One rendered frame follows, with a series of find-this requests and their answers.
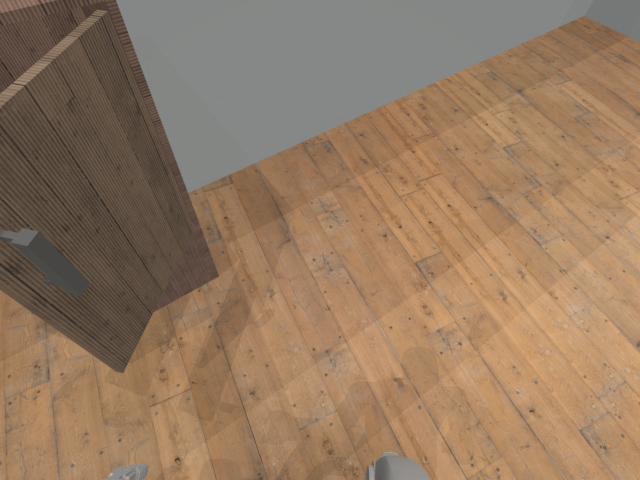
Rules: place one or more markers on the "cupboard door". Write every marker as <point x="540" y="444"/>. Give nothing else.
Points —
<point x="81" y="162"/>

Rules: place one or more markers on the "handle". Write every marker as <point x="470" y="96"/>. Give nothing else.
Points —
<point x="59" y="272"/>

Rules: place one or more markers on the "right robot thigh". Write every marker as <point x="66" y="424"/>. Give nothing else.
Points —
<point x="395" y="468"/>

